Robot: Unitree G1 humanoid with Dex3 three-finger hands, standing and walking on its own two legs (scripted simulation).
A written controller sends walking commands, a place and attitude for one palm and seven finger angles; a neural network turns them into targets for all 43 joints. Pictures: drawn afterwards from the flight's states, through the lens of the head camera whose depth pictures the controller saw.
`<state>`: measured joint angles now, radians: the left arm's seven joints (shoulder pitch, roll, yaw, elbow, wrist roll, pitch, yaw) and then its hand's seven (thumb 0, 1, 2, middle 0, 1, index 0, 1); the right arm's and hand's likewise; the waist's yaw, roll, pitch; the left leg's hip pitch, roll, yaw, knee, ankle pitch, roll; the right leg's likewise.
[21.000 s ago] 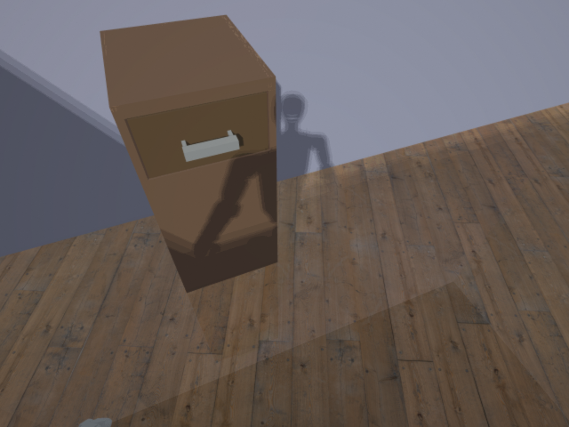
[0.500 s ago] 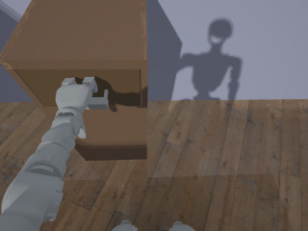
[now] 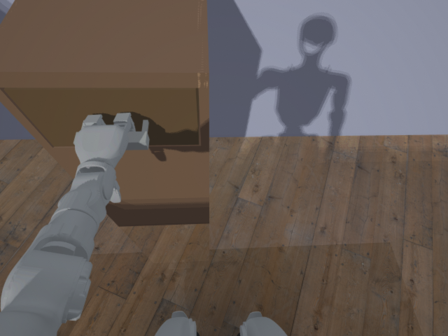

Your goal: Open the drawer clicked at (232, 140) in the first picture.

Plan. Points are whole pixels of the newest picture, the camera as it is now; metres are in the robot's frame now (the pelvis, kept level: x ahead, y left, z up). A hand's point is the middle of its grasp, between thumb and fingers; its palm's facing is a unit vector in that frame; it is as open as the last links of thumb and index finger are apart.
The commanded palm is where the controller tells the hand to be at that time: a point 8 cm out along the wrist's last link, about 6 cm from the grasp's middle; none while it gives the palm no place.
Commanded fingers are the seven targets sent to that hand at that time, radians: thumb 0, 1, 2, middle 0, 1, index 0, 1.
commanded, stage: lower the fingers behind the handle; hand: left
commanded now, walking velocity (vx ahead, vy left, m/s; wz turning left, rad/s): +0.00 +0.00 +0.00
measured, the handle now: (114, 132) +0.51 +0.21 -0.01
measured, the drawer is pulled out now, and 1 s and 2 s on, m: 0.00 0.00 0.06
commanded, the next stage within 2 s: close the thumb around the handle in 0.44 s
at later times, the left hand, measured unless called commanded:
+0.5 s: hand (112, 161) +0.45 +0.21 -0.02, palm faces -0.06 -0.04 -1.00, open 13.9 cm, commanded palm +0.43 +0.20 +0.04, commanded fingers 0.00 -0.50 0.30 -0.30 -1.20 -0.30 -1.20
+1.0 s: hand (113, 160) +0.45 +0.20 -0.02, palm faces -0.06 -0.04 -1.00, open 8.3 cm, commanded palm +0.44 +0.19 +0.04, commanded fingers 0.00 0.84 0.88 -0.40 -1.34 -0.40 -1.34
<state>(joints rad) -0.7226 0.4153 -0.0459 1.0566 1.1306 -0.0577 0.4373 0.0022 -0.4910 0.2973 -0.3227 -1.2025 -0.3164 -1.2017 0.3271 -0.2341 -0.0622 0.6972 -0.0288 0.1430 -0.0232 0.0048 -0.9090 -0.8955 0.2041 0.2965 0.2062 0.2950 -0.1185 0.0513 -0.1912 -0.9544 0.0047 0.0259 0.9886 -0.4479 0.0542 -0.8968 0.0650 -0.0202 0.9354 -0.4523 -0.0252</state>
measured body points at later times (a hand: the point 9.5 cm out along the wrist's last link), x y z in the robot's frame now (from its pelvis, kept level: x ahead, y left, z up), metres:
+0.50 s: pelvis +0.00 +0.00 +0.00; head +0.10 +0.00 +0.44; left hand +0.45 +0.21 +0.03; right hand +0.03 -0.27 -0.13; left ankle +0.00 +0.08 -0.67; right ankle -0.01 -0.11 -0.67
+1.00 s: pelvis +0.00 +0.00 +0.00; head +0.10 +0.01 +0.44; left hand +0.45 +0.20 +0.03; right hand +0.02 -0.27 -0.13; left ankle +0.00 +0.08 -0.67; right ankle -0.01 -0.11 -0.67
